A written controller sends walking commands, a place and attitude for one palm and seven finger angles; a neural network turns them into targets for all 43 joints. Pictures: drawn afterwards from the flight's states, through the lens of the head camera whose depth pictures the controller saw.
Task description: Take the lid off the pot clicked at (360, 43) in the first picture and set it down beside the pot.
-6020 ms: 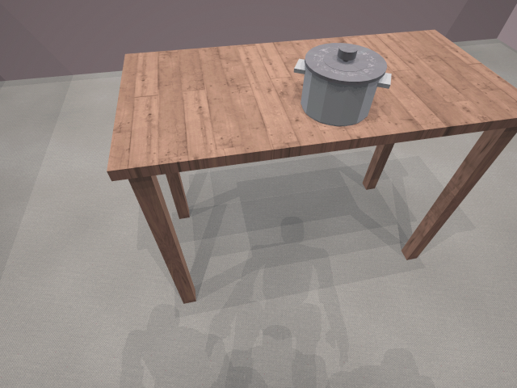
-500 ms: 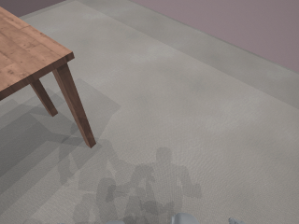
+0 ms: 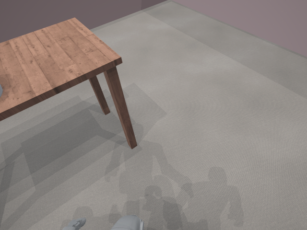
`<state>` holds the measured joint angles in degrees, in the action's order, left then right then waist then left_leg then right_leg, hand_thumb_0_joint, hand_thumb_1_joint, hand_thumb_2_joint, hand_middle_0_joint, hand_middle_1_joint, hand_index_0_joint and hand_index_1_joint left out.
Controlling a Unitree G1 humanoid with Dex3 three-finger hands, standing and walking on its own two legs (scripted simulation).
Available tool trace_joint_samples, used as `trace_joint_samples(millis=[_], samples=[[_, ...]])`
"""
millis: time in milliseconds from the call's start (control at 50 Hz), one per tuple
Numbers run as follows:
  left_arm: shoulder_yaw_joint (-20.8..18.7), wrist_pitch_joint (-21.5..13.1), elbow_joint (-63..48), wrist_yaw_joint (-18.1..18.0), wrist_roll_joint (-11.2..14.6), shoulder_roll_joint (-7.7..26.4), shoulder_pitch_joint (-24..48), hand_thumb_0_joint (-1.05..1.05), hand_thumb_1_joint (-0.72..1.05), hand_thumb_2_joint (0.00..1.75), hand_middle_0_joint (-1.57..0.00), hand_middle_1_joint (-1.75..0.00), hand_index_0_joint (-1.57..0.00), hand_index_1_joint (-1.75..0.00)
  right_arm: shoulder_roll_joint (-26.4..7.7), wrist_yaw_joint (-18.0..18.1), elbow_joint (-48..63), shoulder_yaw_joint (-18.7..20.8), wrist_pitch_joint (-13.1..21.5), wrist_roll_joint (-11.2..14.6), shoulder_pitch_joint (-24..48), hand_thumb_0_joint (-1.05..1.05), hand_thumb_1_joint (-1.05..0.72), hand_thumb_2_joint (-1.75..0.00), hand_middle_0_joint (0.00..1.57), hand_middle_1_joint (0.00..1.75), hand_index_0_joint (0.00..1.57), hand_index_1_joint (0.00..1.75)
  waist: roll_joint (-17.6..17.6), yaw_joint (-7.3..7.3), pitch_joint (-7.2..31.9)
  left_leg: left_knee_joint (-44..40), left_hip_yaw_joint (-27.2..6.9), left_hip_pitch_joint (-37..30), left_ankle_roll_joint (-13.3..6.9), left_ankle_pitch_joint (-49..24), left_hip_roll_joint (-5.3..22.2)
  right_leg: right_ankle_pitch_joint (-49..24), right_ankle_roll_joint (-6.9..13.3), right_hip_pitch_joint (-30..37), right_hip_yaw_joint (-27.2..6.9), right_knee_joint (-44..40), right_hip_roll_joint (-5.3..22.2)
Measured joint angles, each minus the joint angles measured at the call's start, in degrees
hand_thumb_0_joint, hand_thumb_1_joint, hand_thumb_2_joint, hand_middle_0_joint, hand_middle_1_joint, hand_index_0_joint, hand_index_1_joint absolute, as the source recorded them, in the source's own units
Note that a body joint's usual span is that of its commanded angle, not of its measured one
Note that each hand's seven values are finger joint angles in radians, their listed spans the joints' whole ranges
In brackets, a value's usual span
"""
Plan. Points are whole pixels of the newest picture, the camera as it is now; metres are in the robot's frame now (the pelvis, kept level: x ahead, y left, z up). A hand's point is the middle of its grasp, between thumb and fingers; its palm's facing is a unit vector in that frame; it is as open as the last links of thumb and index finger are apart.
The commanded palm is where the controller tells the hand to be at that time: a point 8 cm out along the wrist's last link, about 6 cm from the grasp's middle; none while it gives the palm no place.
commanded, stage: turn to face it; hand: left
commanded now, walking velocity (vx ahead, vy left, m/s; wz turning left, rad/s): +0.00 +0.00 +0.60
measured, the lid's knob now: out of the picture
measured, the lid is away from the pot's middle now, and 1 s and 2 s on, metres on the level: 0.00 0.00 0.00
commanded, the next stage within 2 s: take the last steps up to it in 0.92 s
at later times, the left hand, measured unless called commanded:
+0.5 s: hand out of the picture -0.01 +0.29 -0.17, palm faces +0.34 -0.90 -0.28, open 7.4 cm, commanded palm none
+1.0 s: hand out of the picture -0.04 +0.21 -0.15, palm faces +0.50 -0.82 -0.27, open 7.4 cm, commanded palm none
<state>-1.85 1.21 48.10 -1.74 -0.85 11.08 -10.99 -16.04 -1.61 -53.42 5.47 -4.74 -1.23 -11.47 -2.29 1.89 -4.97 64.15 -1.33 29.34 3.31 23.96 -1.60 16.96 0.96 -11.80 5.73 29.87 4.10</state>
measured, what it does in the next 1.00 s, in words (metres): steps on the spot, turning left: left foot, then right foot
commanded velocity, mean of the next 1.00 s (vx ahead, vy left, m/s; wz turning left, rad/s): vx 0.00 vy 0.00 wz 0.45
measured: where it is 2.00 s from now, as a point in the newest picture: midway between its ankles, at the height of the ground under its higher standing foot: outside the picture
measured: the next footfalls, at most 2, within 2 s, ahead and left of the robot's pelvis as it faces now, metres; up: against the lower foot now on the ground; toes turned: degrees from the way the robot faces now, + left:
left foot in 0.28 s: +0.01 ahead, +0.15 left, +0.00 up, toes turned +14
right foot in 0.72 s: +0.09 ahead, -0.07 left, +0.00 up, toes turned +24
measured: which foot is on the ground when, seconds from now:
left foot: up 0.00-0.26, down 0.28-0.72, up 0.74-1.00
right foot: down 0.00-0.26, up 0.28-0.70, down 0.72-1.00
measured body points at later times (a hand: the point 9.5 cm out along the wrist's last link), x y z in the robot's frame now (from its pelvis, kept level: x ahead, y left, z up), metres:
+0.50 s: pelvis -0.01 +0.05 +0.00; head +0.03 +0.08 +0.45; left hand -0.03 +0.34 -0.15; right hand +0.17 -0.17 -0.12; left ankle -0.03 +0.14 -0.74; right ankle +0.03 -0.11 -0.67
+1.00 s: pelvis +0.00 +0.01 +0.00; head +0.04 +0.01 +0.45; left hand -0.07 +0.26 -0.13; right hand +0.19 -0.18 -0.16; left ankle -0.09 +0.13 -0.68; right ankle +0.05 -0.09 -0.74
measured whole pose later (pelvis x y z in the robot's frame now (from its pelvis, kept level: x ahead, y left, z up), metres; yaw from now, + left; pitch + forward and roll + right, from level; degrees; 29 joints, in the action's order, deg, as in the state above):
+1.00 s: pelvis +0.00 +0.01 +0.00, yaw +31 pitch -1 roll +2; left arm -1.3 0.7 50.6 -1.4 -1.4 10.4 -13.1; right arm -14.2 -0.9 -55.4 3.9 -4.6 -0.8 -9.9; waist -0.4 0.3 -5.7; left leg 54.8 -0.3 23.1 3.1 26.6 0.1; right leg 16.0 0.3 -12.3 5.8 29.4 5.2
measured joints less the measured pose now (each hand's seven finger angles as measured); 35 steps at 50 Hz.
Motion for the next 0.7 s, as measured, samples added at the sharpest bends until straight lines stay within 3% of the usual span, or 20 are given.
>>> trace_joint_samples(millis=[140, 220, 260, 280, 320, 360, 420, 560, 660, 700], samples=[[0.34, -0.01, 1.35, 0.46, -0.45, 0.25, -2.96, 0.01, 0.9, 0.9, -0.2, -0.3, -0.21, -0.3, 0.29, -0.33, 0.19, -0.77, -0.48, 0.36, 3.64, 0.01, -0.91, -0.9, 0.2, 0.3, 0.19, 0.3, 2.42, -1.78, -1.54, -8.86, 2.86, -4.58, 0.64, 1.39, 2.5, 0.41, -0.88, 0.86, 3.98, 0.12, 3.2], [-0.45, 0.62, 2.37, 0.57, -0.62, 1.78, -4.35, 0.01, 0.9, 0.9, -0.2, -0.3, -0.21, -0.3, 0.68, -0.26, 1.37, -1.48, 0.37, 0.64, 6.03, 0.01, -0.91, -0.9, 0.2, 0.3, 0.19, 0.3, 3.97, -3.17, -1.98, -19.54, 5.13, -9.42, -0.37, 1.2, 2.16, 1.64, -2.15, -0.31, 6.19, 2.6, 5.02], [-1.01, 1.04, 2.71, 0.71, -0.29, 2.89, -5.29, 0.01, 0.9, 0.9, -0.2, -0.3, -0.21, -0.3, 0.6, -0.31, 2.57, -1.86, 1.34, 0.57, 6.37, 0.01, -0.91, -0.9, 0.2, 0.3, 0.19, 0.3, 4.49, -3.38, -1.44, -28.98, 6.17, -13.37, -1.35, -4.82, 1.86, 3.41, -3.24, -1.81, 7.47, 6.04, 6.14], [-1.36, 1.38, 2.86, 0.85, -0.02, 3.52, -5.58, 0.01, 0.9, 0.9, -0.2, -0.3, -0.21, -0.3, 0.52, -0.29, 3.16, -1.86, 2.05, 0.43, 6.44, 0.01, -0.9, -0.9, 0.2, 0.3, 0.19, 0.3, 4.63, -3.31, -1.07, -30.78, 5.67, -13.61, -3.09, -8.74, 1.71, 5.39, -3.97, -3.72, 6.92, 10.36, 6.44], [-1.96, 2.74, 3.7, 0.59, -0.03, 4.99, -4.72, 0.01, 0.9, 0.9, -0.2, -0.3, -0.21, -0.3, 1.1, -0.08, 3.67, -2.15, 2.91, 0.55, 6.71, 0.01, -0.9, -0.9, 0.2, 0.3, 0.19, 0.3, 5.98, -3.87, -1.56, -28.05, 5.17, -12.38, -5.26, -6.82, 0.61, 12.48, -4.87, -8.06, 2.07, 21.13, 5.68], [-2.38, 3.57, 4.5, 0.32, 0.03, 5.65, -3.62, 0.01, 0.9, 0.9, -0.2, -0.3, -0.21, -0.3, 1.49, 0.48, 3.92, -2.52, 3.22, 0.41, 5.99, 0.01, -0.9, -0.9, 0.2, 0.3, 0.2, 0.3, 5.83, -3.8, -1.22, -28.52, 3.81, -12.48, -5.95, -5.6, 0.23, 13.36, -5.38, -11.78, -1.19, 29.28, 3.82], [-2.56, 3.29, 4.14, 0.63, -0.01, 5.99, -1.86, 0.01, 0.9, 0.9, -0.2, -0.3, -0.2, -0.3, 1.95, 1.01, 3.47, -2.88, 3.02, 0.21, 4.79, 0.0, -0.9, -0.9, 0.2, 0.3, 0.2, 0.3, 5.19, -3.55, -0.85, -32.27, 1.49, -13.6, -5.8, -7.85, -0.46, 8.98, -5.97, -15.09, -3.58, 33.46, 2.45], [-1.89, 2.42, 1.78, 0.72, 0.12, 5.06, 1.19, 0.01, 0.9, 0.9, -0.19, -0.3, -0.2, -0.3, 2.74, 0.93, 2.13, -2.97, 2.43, 0.14, 2.32, 0.01, -0.9, -0.9, 0.2, 0.3, 0.2, 0.3, 3.22, -2.09, 0.01, -36.68, -2.98, -14.43, -6.04, -11.07, -1.85, 6.77, -6.55, -14.72, -5.97, 25.34, 0.43], [-1.17, 1.9, 0.63, 0.49, 0.48, 3.76, 3.17, 0.01, 0.9, 0.9, -0.19, -0.3, -0.2, -0.3, 2.9, 1.03, 1.41, -2.51, 1.93, -0.08, 0.56, 0.01, -0.9, -0.9, 0.2, 0.3, 0.2, 0.3, 1.65, -0.47, 0.24, -35.58, -5.9, -13.44, -5.03, -10.95, -2.71, 7.1, -5.73, -10.42, -6.11, 15.32, -1.95], [-0.81, 1.26, 0.09, 0.43, 0.64, 3.14, 3.4, 0.01, 0.9, 0.9, -0.19, -0.3, -0.2, -0.3, 2.72, 1.11, 0.99, -2.26, 1.66, 0.07, -0.14, 0.01, -0.9, -0.9, 0.2, 0.3, 0.2, 0.3, 1.01, -0.2, 0.52, -33.99, -6.93, -12.58, -4.31, -10.27, -3.13, 3.49, -5.31, -7.03, -5.63, 8.16, -2.94]])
